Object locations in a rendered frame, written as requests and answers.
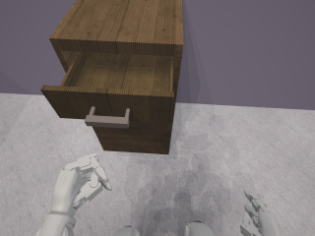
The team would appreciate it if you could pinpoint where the drawer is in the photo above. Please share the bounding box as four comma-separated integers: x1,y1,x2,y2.
40,52,174,125

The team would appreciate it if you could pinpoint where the right robot shin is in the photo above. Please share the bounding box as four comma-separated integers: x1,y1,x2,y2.
192,219,202,223

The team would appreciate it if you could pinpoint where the handle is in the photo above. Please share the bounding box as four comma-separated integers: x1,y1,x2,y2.
85,106,130,129

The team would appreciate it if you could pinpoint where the right robot hand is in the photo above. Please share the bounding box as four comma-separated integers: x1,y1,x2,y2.
240,188,282,236

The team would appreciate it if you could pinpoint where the robot left forearm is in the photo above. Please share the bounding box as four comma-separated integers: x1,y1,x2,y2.
34,212,77,236

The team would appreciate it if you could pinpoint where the right robot thigh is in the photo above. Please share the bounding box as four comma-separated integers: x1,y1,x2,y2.
184,222,215,236

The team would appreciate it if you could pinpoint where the cabinet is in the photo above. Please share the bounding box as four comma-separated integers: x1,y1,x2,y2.
49,0,184,154

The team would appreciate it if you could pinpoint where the left robot hand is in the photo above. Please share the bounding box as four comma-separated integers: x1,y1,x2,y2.
50,153,112,216

